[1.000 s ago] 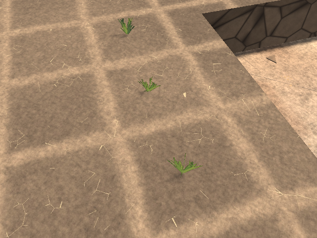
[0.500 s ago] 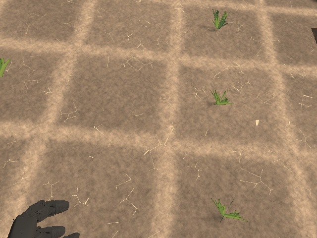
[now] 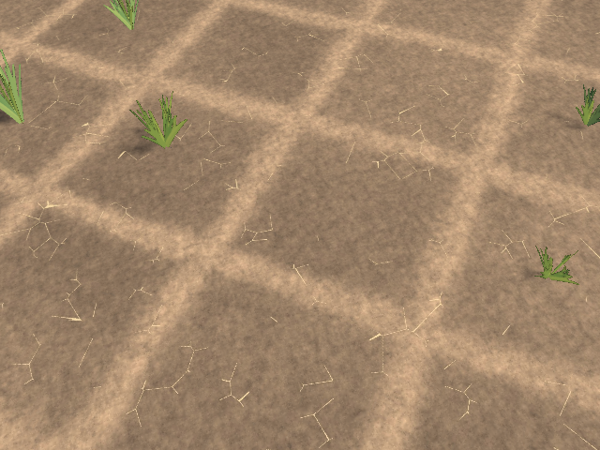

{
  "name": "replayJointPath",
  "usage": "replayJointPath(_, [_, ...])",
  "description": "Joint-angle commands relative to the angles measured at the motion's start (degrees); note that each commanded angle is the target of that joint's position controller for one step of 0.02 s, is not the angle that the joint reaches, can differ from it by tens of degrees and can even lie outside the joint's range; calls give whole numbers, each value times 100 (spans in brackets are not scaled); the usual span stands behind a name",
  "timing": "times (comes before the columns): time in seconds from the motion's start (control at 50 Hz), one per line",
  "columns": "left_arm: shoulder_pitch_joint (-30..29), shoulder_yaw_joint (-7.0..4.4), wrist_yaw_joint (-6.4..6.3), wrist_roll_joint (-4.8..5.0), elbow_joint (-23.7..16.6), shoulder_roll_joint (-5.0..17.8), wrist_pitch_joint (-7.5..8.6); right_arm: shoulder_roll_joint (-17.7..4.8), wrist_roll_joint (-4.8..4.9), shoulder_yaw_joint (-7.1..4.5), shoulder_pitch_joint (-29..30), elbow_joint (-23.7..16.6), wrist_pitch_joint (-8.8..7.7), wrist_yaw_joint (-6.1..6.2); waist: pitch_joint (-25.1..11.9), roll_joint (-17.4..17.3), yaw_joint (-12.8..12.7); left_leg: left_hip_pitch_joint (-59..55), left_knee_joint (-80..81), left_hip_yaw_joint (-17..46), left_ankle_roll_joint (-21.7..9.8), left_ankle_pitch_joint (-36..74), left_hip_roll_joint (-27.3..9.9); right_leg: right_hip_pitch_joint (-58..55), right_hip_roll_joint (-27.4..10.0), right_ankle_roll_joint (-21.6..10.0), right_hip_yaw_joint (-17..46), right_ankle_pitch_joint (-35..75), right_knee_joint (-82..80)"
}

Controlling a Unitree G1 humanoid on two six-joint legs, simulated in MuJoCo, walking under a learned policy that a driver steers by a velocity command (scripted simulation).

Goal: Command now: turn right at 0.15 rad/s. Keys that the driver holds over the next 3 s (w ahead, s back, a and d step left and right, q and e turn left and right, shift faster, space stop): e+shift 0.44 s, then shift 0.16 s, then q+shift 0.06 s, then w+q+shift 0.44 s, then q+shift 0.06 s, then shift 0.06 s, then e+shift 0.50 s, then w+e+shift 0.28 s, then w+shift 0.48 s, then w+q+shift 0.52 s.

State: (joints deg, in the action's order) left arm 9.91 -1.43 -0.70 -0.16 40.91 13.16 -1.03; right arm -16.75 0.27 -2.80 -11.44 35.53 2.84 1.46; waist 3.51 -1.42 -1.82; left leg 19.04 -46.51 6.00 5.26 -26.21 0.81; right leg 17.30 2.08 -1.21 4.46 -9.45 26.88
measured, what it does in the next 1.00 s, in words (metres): steps on the spot: left foot, then right foot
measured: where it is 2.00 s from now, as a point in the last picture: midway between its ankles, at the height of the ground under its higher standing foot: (298, 382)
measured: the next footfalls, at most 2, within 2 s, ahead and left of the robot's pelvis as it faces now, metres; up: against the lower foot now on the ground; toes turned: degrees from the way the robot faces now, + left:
left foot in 0.08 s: +0.02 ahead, +0.13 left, +0.00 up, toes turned -7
right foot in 0.46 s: +0.01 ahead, -0.15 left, +0.00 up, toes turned -26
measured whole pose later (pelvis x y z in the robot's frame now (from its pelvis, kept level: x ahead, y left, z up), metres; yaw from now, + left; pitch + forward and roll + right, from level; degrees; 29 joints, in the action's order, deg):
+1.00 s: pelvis +0.09 -0.04 +0.01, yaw -14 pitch +3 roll -1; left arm 17.3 -4.3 -0.6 -0.3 43.0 17.5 4.6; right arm -16.6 2.0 -4.1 -15.4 40.5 -0.6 -1.1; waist -3.4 1.6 -1.2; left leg 39.3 -57.2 1.1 1.5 -9.1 -7.8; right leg 1.7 -2.4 0.2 -12.2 -14.6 14.0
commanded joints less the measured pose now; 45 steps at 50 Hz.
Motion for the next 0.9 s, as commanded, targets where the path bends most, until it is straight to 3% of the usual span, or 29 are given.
replayJointPath(0.02, [15, -366, -1, 103, -334, 1376, -2, -482, 38, -165, -4, -291, -169, 27, -556, 1369, -1, -194, 1486, -393, -100, 397, 267, -754, -1088, -1038, 1813, 258, -793])
replayJointPath(0.06, [-42, -408, -28, 254, -383, 1409, -6, -551, 42, -214, -399, -86, -232, 28, -601, 1194, 245, -879, 2592, -323, -441, 1174, 293, -443, -992, -842, 2051, 319, -702])
replayJointPath(0.08, [-42, -386, -44, 272, -405, 1276, 25, -728, -6, -261, -577, -49, -248, 52, -805, 988, 300, -1602, 2565, -119, -632, 1482, -105, 102, -858, -591, 1943, 78, -503])
replayJointPath(0.1, [-146, -323, -25, 240, -561, 978, 92, -1125, -157, -364, -739, -14, -223, 90, -921, 24, 295, -2080, 2384, 568, -1072, 1869, -989, 981, -404, -233, 1236, -429, 255])
replayJointPath(0.12, [-412, -312, 9, 261, -738, 886, 156, -1215, -265, -428, -652, 76, -193, 56, -652, -1319, 357, -1742, 2801, 1374, -1674, 2554, -1795, 1745, 223, 45, 124, -1449, 1153])
replayJointPath(0.14, [-306, -432, 15, 209, -680, 1168, 173, -937, -367, -344, -270, -118, -235, 69, -616, -1255, 368, -1576, 2911, 1589, -2050, 3411, -2350, 1929, 53, 274, -20, -2358, 2546])
replayJointPath(0.16, [-111, -524, 19, 202, -548, 1270, 115, -658, -339, -251, 48, -241, -281, 104, -619, -908, 215, -1461, 2845, 1246, -1979, 3864, -2237, 1937, -74, 367, 19, -2317, 3447])
replayJointPath(0.2, [327, -523, -8, 171, -351, 1070, -105, -478, -119, -196, 563, -330, -352, 137, -472, -655, 0, -1466, 2680, 373, -1623, 4026, -1775, 2134, -256, 585, 10, -1692, 4067])
replayJointPath(0.24, [148, -443, 37, 180, -496, 855, -193, -540, -97, -219, 477, -255, -331, 157, -327, -672, 124, -1453, 2715, -139, -1589, 3985, -1566, 2232, -406, 739, -261, -1220, 3866])
replayJointPath(0.32, [-372, -315, 259, 178, -956, 670, -186, -819, -117, -335, 193, -142, -217, 163, -478, -738, 455, -1668, 2595, -554, -1642, 3767, -1722, 1805, -617, 702, -618, -991, 2547])
replayJointPath(0.38, [-235, -390, 345, 177, -1071, 884, -207, -1076, -10, -444, 230, -94, -245, 60, -581, -803, 398, -1469, 2350, -789, -1542, 3940, -1911, 1115, -492, 461, -964, -1007, 1808])
replayJointPath(0.44, [294, -547, 289, 171, -984, 1052, -293, -963, 174, -456, 344, -6, -352, -63, -703, -617, 47, -1111, 1361, -1265, -1069, 3799, -1833, 10, -182, 58, -1149, -296, 578])
replayJointPath(0.46, [786, -696, 174, 125, -872, 1383, -272, -778, 138, -409, -22, 133, -405, -113, -949, 89, -135, -364, 242, -1586, -664, 3332, -1412, -1194, -151, -259, -658, 882, -63])
replayJointPath(0.48, [1019, -878, 31, 90, -998, 2292, -220, -272, -212, -214, 38, -214, -443, -133, -1162, 2182, -9, 1760, -1804, -1724, -57, -777, -572, -2624, -1871, -1171, 1823, 3908, -46])
replayJointPath(0.5, [917, -762, 93, -117, -1183, 2127, -53, -473, -193, -221, 534, -317, -471, -99, -1945, 1819, -353, 2303, -2866, -499, 18, -1579, -88, -2482, -2652, -2257, 2953, 3822, -394])
replayJointPath(0.52, [804, -639, 142, -132, -1126, 1782, 62, -748, -14, -284, 856, -281, -435, -65, -1727, 1037, -450, 2256, -3030, -219, -108, -1234, -292, -2153, -2445, -2068, 2292, 3209, -517])
replayJointPath(0.54, [558, -573, 100, -32, -1041, 1556, 114, -705, 25, -277, 867, -246, -394, -8, -1338, 772, -243, 2248, -2755, -226, -218, -774, -427, -1804, -2110, -1694, 1806, 2512, -498])
replayJointPath(0.56, [244, -493, 52, 83, -1055, 1337, 92, -690, -20, -277, 763, -126, -336, 62, -1124, 512, -86, 2136, -2396, -216, -220, -366, -541, -1493, -1838, -1392, 1463, 2093, -507])
replayJointPath(0.58, [-43, -437, 10, 98, -1091, 1286, 62, -731, -58, -296, 611, -66, -282, 91, -1016, 645, 81, 1753, -2211, -272, -189, -18, -517, -1026, -1656, -1279, 1183, 2062, -566])
replayJointPath(0.6, [-178, -408, -16, 41, -1117, 1284, 46, -715, -61, -297, 439, 21, -248, 74, -1015, 727, 181, 1409, -2199, -367, -151, 244, -417, -727, -1521, -1253, 1002, 2114, -634])
replayJointPath(0.66, [-423, -185, -50, -90, -995, 735, 113, -369, -6, -156, -65, 346, -183, 13, -1173, 657, 334, 680, -1106, -422, -57, 767, -523, -594, -1321, -1145, 295, 1847, -746])
replayJointPath(0.68, [-122, -219, -43, -62, -836, 801, 131, -294, 16, -98, -127, 397, -196, -42, -1240, 761, 174, 589, -765, -584, -83, 906, -514, -669, -1276, -1125, 223, 317, -1015])
replayJointPath(0.7, [185, -369, -28, -8, -724, 1246, 153, -412, 81, -106, 68, 292, -223, -96, -1030, 1085, -61, 869, -762, -740, -154, 889, -457, -732, -1456, -1195, 552, -1199, -1381])
replayJointPath(0.72, [281, -427, -18, -19, -655, 1441, 201, -583, 151, -143, 288, 161, -249, -126, -773, 1200, -157, 1227, -667, -613, -260, 921, -521, -753, -1699, -1218, 965, -2259, -1681])
replayJointPath(0.74, [313, -436, -15, -45, -610, 1467, 270, -706, 190, -178, 431, 98, -280, -140, -535, 1139, -195, 1590, -595, -474, -359, 953, -550, -858, -1909, -1212, 1263, -2824, -1890])
replayJointPath(0.8, [486, -439, -37, 15, -412, 1326, 486, -660, 163, -223, 413, 97, -409, -149, -232, 796, -179, 2729, -705, -87, -526, 1114, -669, -1731, -2293, -1145, 1402, -2931, -2127])
replayJointPath(0.9, [429, -464, -34, -5, -285, 1197, 663, -402, 171, -225, 211, 63, -487, -205, -163, 644, -51, 3311, -1215, -159, -395, 1529, -914, -1984, -2286, -904, 373, -2279, -2250])
Over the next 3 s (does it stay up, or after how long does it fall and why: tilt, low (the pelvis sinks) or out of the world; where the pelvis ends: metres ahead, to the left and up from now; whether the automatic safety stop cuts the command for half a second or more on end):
stays up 1.19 -0.33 -0.04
